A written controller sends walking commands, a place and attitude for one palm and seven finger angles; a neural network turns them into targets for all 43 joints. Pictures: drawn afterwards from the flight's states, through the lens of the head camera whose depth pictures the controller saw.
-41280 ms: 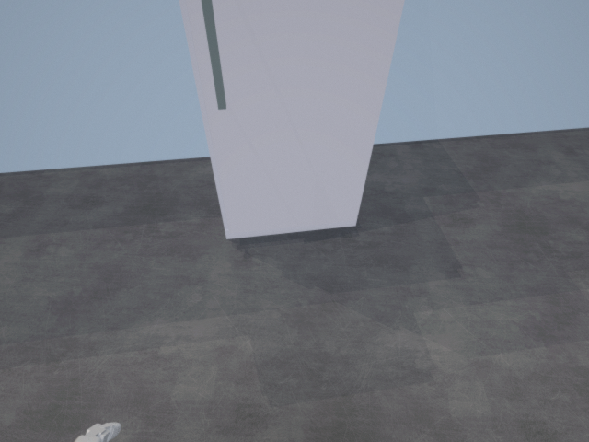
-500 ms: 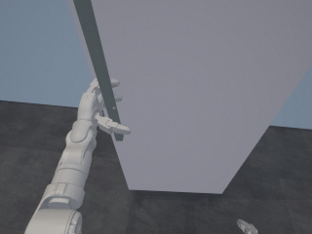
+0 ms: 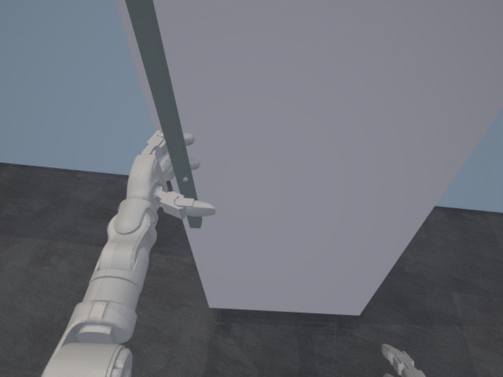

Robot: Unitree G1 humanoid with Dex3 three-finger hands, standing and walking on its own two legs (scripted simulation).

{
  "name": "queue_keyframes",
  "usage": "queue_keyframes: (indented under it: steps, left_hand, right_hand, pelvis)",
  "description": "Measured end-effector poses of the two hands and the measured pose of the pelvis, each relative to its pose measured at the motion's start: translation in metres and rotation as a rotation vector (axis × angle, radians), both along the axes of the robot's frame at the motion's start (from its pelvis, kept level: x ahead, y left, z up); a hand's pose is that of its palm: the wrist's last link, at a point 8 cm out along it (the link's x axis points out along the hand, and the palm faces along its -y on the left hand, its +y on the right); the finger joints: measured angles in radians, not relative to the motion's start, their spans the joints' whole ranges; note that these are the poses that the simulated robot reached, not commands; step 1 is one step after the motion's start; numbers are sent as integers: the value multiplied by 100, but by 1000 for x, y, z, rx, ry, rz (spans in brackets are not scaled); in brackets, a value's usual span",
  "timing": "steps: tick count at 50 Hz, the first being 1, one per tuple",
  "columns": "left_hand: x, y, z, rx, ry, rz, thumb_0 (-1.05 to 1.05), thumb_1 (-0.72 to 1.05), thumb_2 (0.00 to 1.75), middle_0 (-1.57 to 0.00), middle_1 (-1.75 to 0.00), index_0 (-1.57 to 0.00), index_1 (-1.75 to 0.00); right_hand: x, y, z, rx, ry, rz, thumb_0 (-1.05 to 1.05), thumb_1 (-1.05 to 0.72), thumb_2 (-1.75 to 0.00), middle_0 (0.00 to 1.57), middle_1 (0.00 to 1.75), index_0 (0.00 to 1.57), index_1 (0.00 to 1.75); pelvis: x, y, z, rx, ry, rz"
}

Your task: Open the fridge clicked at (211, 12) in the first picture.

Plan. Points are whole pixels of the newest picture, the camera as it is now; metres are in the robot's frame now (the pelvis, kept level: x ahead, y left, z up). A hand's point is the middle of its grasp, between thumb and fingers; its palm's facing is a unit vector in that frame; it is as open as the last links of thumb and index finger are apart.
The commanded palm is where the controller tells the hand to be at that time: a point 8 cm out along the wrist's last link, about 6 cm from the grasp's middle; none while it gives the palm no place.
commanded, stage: grip the handle and tug to test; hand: left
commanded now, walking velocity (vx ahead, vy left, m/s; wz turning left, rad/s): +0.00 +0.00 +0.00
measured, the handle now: (178, 136) +0.45 +0.14 +0.16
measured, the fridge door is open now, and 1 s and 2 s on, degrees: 5 6 21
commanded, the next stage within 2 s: pull the door a little, standing still in 1.24 s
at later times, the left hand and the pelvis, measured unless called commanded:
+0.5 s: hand (187, 178) +0.39 +0.12 +0.12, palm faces -0.04 -1.00 +0.00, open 5.9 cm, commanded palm +0.37 +0.18 +0.13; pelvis +0.00 +0.00 +0.00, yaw -1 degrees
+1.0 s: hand (188, 183) +0.38 +0.12 +0.12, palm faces -0.03 -1.00 -0.01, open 5.8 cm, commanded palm +0.35 +0.17 +0.13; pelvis +0.01 +0.00 +0.00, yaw +0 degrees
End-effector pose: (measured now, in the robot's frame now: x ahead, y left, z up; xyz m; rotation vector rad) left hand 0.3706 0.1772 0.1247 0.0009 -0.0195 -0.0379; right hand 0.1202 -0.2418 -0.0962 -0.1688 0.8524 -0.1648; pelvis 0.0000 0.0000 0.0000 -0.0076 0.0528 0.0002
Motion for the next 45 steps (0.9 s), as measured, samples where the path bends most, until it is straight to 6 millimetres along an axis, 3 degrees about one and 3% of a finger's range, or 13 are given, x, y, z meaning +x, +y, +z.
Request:
queue_keyframes:
  steps: [25,45]
  left_hand:
    - [5,-2,-2,2,-2,-2,1,67,80,-40,-135,-38,-135]
    - [-3,-5,-1,4,-2,7,1,70,80,-38,-138,-36,-137]
  right_hand:
    - [-10,0,-3,4,31,-20,1,-91,-90,20,30,20,30]
    - [9,0,1,7,2,2,1,-91,-90,20,30,20,30]
  pelvis:
    - [4,2,0,1,6,-10]
    - [7,-2,1,3,-5,-4]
